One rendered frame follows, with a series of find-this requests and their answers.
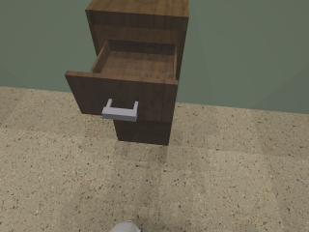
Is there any handle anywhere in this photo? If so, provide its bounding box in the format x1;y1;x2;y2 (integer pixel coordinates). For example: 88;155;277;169
101;99;139;122

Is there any cabinet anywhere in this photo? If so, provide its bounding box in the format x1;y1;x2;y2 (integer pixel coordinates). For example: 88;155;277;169
85;0;189;146

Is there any drawer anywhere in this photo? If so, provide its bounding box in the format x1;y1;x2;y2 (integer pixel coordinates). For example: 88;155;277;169
64;38;179;123

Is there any robot left thigh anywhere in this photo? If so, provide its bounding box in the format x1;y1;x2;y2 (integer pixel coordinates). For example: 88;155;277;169
109;221;141;232

